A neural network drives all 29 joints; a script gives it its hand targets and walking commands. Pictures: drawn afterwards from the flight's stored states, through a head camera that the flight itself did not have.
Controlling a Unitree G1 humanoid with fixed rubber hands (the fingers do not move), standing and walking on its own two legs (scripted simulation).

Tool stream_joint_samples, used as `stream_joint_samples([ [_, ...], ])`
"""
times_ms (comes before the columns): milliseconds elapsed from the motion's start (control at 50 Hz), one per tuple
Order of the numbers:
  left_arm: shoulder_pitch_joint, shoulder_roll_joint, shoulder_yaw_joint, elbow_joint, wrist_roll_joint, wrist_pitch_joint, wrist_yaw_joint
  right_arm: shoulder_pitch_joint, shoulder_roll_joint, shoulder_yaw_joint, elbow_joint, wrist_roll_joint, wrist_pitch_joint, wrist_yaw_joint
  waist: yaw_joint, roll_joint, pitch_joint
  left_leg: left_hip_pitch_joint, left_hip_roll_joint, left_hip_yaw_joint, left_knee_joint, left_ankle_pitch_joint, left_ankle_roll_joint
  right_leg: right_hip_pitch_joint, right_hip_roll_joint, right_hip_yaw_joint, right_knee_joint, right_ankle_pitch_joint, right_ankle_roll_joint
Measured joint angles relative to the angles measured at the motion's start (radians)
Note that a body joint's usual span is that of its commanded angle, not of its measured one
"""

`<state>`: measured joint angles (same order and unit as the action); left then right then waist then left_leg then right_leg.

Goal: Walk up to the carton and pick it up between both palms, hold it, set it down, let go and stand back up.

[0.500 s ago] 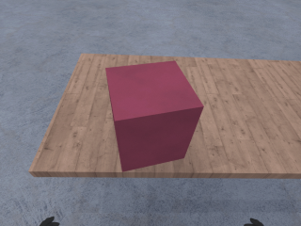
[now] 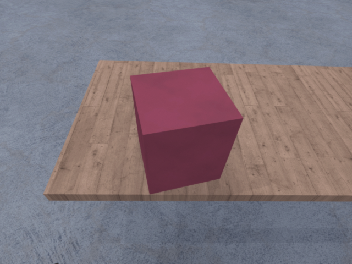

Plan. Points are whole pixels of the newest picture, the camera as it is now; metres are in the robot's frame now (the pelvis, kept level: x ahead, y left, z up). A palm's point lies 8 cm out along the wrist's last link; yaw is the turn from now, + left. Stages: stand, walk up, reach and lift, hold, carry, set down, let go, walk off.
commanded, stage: stand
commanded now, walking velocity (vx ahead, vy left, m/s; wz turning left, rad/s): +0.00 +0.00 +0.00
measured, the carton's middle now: (178, 131) +0.44 +0.01 +0.04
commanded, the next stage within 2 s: none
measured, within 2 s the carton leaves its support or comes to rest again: neither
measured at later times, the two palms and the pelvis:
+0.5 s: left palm out of the picture +0.07 +0.30 -0.11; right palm out of the picture +0.08 -0.31 -0.11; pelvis +0.00 -0.01 +0.00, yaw +1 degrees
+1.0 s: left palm out of the picture +0.09 +0.30 -0.11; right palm out of the picture +0.11 -0.31 -0.10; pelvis +0.02 -0.01 +0.00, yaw +0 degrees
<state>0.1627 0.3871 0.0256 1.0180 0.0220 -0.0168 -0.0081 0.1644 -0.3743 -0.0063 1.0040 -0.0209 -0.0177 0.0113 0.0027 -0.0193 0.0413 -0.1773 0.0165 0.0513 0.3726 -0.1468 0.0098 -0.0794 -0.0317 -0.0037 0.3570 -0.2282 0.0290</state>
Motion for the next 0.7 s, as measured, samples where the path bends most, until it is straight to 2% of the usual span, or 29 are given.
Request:
stream_joint_samples([
  [700,-0.019,-0.01,-0.016,0.054,-0.01,0.001,0.007,-0.039,-0.001,0.005,0.072,0.011,0.002,-0.004,0.004,0.006,0.005,0.011,0.005,-0.007,-0.017,-0.003,-0.01,0.014,0.006,-0.006,-0.021,-0.003,-0.007],
])
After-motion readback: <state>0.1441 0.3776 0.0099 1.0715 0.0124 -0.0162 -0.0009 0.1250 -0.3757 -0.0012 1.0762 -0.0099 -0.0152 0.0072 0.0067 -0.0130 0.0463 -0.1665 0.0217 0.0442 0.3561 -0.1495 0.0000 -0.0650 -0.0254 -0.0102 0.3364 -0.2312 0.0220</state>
